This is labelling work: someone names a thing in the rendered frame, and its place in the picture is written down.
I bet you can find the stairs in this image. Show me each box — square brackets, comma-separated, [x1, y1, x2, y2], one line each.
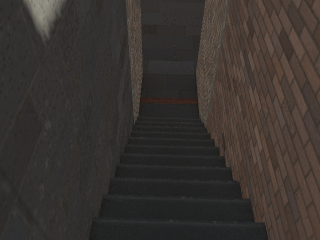
[89, 117, 269, 240]

